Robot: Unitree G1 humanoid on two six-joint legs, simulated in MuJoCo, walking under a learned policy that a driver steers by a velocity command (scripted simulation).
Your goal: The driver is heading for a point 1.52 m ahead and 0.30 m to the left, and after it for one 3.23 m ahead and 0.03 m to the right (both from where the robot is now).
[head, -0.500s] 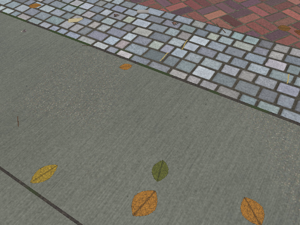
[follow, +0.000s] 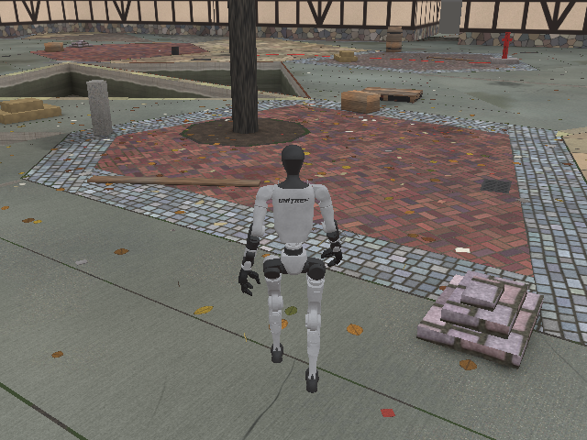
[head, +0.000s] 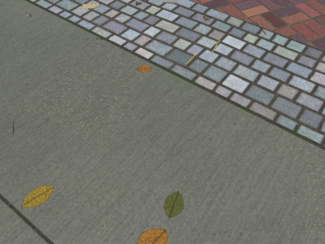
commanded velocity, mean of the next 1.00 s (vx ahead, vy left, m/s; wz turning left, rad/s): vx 0.32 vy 0.00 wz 0.00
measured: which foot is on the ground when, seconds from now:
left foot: down 0.00-0.36, up 0.38-0.78, down 0.80-1.00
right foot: down 0.00-0.00, up 0.02-0.34, down 0.36-0.82, up 0.84-1.00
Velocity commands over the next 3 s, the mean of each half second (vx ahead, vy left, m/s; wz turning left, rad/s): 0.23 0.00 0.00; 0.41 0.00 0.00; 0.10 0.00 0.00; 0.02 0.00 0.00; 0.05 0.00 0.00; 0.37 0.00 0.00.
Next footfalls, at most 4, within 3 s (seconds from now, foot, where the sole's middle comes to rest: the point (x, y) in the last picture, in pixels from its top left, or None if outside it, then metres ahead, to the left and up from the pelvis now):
0.36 right None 0.10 -0.12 -0.77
0.80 left None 0.42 0.16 -0.77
1.22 right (191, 220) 0.57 -0.06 -0.77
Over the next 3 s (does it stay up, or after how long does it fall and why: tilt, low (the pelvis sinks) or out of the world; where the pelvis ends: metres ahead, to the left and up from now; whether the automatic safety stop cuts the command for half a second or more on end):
stays up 0.65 0.03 0.01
